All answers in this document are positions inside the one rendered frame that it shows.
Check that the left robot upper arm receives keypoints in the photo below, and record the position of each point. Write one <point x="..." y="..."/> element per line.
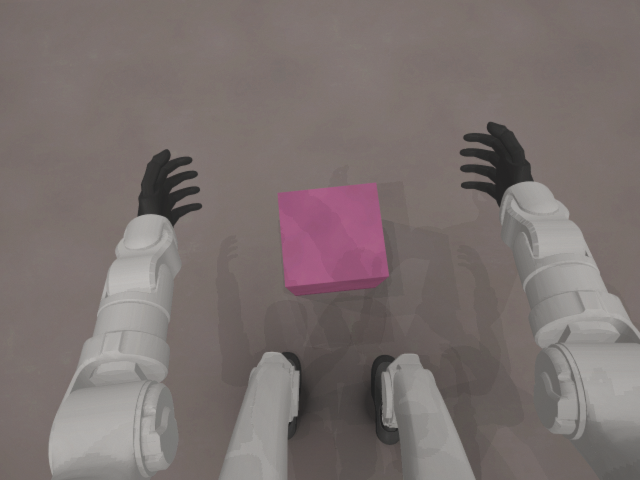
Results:
<point x="124" y="431"/>

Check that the carton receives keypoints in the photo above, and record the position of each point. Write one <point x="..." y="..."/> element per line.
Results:
<point x="332" y="239"/>

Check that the robot left shin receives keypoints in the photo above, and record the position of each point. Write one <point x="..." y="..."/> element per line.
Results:
<point x="273" y="357"/>

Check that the right robot upper arm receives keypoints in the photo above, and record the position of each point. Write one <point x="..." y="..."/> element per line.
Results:
<point x="590" y="393"/>

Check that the robot right foot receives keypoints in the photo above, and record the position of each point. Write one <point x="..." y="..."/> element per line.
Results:
<point x="387" y="435"/>

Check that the robot right forearm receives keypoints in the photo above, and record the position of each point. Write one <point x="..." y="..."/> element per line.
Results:
<point x="567" y="296"/>

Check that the robot right hand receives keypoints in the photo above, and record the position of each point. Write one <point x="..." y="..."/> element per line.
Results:
<point x="508" y="158"/>

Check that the robot left hand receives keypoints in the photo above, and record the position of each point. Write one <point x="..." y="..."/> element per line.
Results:
<point x="155" y="188"/>

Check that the robot left forearm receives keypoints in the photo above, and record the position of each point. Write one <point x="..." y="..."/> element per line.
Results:
<point x="129" y="339"/>

